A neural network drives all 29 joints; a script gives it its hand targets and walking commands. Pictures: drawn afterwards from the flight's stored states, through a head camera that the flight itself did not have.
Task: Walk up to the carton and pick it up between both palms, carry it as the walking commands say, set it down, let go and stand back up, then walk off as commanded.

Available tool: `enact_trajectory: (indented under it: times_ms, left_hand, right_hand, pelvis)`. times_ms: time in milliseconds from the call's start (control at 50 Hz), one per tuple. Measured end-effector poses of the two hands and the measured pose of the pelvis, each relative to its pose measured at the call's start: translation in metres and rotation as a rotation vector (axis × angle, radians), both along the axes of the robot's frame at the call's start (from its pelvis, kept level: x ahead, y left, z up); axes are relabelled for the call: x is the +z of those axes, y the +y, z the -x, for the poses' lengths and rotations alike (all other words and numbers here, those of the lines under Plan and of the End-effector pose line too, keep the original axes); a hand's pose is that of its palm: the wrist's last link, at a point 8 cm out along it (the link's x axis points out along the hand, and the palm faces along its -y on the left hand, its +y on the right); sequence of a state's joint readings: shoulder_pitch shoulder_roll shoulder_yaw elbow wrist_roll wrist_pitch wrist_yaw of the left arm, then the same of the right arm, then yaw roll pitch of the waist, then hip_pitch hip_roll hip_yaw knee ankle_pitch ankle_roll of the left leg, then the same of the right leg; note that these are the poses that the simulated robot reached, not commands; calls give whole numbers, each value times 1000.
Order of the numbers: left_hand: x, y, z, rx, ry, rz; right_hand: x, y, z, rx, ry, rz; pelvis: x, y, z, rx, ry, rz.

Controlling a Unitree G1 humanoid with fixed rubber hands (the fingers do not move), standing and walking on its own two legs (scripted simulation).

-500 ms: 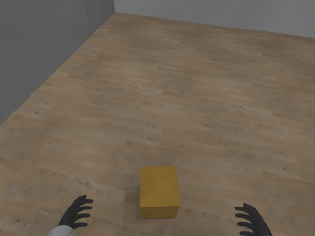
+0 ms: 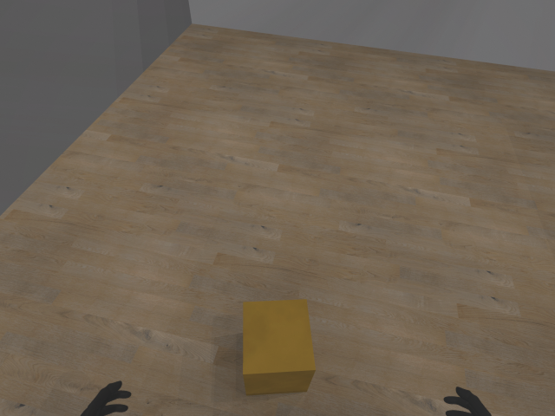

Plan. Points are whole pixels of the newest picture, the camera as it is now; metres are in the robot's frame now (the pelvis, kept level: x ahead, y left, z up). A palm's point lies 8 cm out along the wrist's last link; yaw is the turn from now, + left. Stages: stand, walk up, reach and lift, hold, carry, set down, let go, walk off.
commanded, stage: stand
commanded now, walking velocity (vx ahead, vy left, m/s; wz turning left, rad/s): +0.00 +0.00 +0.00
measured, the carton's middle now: (275, 348) +0.43 +0.01 -0.65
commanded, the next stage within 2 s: walk off in 1.28 s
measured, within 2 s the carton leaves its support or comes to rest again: neither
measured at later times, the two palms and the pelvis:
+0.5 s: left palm out of the picture +0.06 +0.30 -0.11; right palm out of the picture +0.07 -0.30 -0.10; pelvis -0.02 +0.00 +0.01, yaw -1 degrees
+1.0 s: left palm out of the picture +0.05 +0.30 -0.11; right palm out of the picture +0.05 -0.30 -0.10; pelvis -0.03 +0.00 +0.01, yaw +0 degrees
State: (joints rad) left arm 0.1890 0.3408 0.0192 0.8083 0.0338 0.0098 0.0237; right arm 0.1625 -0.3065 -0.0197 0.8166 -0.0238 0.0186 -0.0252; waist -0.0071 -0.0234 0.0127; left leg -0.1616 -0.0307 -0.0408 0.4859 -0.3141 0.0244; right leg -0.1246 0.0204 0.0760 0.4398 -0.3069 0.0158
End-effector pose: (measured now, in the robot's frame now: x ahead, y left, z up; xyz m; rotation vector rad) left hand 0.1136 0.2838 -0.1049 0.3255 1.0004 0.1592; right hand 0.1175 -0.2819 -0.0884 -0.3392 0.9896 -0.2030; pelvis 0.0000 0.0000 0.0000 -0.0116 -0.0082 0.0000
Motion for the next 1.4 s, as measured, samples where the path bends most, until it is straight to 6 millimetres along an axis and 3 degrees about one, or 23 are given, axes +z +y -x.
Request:
enact_trajectory:
  times_ms: [160, 420, 580, 1400]
  left_hand:
    - [3, 5, 8, -2, 15, -15]
    - [0, 12, 42, 16, 98, -27]
    - [-2, 13, 53, 21, 123, -29]
    - [-1, 26, 70, 55, 166, -41]
  right_hand:
    - [-4, -2, 14, -9, 28, -5]
    - [-7, -12, 43, -30, 93, -2]
    - [-9, -15, 53, -37, 118, 0]
    - [-10, -16, 67, -41, 160, 4]
  pelvis:
    - [2, 1, 6, -6, -12, -4]
    - [6, 0, 18, -10, -18, -5]
    - [6, -1, 23, -11, -23, -5]
    - [9, 2, 34, 0, -31, -6]
